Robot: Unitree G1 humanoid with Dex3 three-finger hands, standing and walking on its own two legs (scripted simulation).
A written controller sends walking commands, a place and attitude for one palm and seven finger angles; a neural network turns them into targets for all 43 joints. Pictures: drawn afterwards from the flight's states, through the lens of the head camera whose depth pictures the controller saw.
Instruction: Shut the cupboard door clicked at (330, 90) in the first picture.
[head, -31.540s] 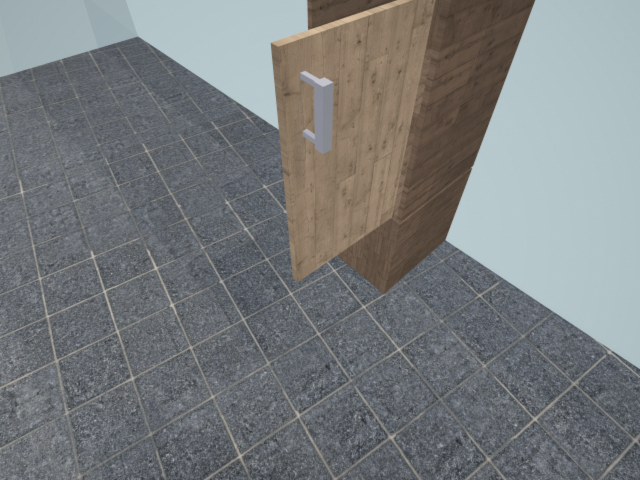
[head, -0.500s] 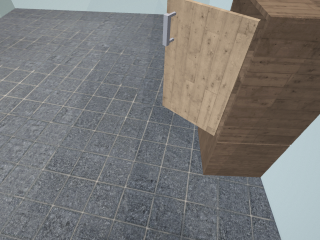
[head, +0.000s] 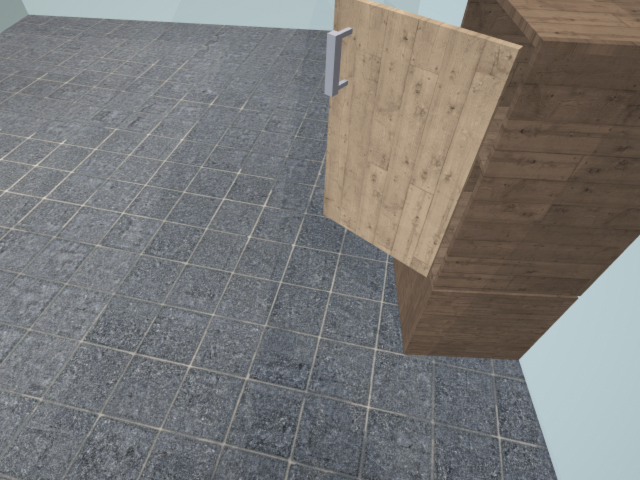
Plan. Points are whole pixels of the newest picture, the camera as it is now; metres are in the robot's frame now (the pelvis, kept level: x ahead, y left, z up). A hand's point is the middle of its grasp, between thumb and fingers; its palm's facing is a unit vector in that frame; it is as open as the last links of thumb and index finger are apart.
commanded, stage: walk to a spot facing it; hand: left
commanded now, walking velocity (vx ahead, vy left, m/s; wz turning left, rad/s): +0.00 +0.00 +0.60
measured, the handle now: (339, 62) +0.85 +0.01 +0.13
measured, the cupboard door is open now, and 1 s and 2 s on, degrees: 52 52 52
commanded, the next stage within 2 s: none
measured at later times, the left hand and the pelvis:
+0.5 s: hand out of the picture +0.01 +0.23 -0.20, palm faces +0.25 -0.95 -0.21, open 7.4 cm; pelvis -0.01 +0.02 -0.01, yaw +13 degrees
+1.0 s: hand out of the picture -0.05 +0.16 -0.16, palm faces +0.50 -0.80 -0.33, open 7.4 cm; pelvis +0.01 -0.06 +0.00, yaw +32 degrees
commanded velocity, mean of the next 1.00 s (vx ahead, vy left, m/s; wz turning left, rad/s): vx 0.00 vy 0.00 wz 0.60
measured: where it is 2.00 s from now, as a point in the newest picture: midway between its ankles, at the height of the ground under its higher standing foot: outside the picture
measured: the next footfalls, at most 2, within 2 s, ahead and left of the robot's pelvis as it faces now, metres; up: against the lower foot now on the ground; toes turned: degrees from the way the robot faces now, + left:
right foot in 0.86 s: +0.06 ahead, -0.14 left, +0.00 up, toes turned +30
left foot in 1.32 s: -0.04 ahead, +0.07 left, +0.00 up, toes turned +49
